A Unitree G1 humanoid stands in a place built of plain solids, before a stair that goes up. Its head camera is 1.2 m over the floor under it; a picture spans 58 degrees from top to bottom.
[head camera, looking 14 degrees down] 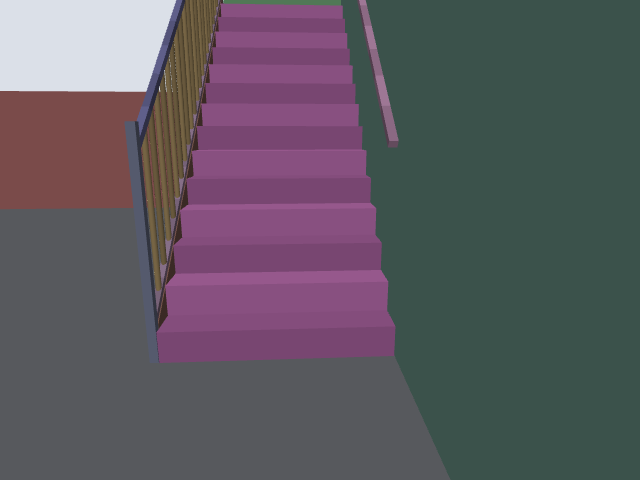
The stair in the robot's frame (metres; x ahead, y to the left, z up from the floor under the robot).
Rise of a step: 0.18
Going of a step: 0.22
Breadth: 1.27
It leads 3 degrees to the left of straight ahead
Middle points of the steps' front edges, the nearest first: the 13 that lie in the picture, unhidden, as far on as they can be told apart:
2.13 0.23 0.18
2.35 0.24 0.36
2.57 0.25 0.53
2.79 0.26 0.71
3.01 0.28 0.89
3.23 0.29 1.07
3.45 0.30 1.25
3.67 0.32 1.42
3.88 0.33 1.60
4.10 0.34 1.78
4.32 0.36 1.96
4.54 0.37 2.14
4.76 0.38 2.31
